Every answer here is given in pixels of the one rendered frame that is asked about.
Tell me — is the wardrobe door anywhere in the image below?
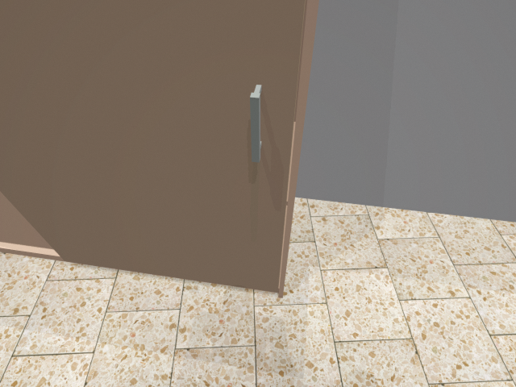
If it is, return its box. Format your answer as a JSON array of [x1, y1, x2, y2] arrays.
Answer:
[[0, 191, 53, 249], [0, 0, 306, 292]]

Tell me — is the handle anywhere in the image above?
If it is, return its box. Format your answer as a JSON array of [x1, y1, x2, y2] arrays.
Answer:
[[250, 85, 261, 163]]

